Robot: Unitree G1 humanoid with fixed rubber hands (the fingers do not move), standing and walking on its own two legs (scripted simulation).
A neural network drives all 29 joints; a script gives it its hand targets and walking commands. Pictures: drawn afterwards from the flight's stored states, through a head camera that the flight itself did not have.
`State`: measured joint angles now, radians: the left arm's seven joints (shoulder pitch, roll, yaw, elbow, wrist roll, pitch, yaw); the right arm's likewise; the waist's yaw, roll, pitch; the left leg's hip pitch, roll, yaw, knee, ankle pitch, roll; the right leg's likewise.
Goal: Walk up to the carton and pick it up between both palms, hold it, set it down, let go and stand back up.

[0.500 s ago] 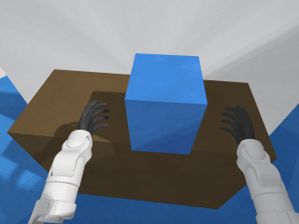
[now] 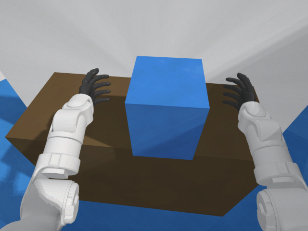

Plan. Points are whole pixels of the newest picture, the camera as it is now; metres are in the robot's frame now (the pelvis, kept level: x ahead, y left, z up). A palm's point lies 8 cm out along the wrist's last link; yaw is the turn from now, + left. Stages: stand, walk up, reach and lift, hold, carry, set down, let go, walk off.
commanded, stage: reach and lift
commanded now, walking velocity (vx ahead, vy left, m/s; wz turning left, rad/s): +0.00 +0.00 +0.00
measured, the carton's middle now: (165, 109) +0.48 -0.02 +0.03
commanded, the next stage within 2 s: none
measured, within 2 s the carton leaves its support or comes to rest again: neither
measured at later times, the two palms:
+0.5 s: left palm (90, 68) +0.47 +0.18 +0.20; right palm (245, 72) +0.45 -0.21 +0.19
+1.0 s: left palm (100, 85) +0.48 +0.16 +0.13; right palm (235, 92) +0.45 -0.21 +0.13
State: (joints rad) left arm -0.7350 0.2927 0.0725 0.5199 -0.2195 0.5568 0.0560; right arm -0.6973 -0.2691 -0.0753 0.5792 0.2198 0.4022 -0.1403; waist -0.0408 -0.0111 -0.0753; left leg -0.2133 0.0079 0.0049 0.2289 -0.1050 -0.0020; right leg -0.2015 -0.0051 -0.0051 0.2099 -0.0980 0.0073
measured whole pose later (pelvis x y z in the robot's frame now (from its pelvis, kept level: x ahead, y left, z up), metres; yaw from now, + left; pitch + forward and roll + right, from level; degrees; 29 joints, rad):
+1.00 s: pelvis +0.01 +0.00 +0.00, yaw +1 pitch +15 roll +0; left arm -1.03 0.31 0.05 1.04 -0.23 0.28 0.03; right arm -0.97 -0.22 -0.12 0.95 0.13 0.27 -0.11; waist -0.08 0.02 -0.17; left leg -0.36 0.01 -0.01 0.14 -0.04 -0.01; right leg -0.32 0.00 -0.02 0.06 -0.01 0.01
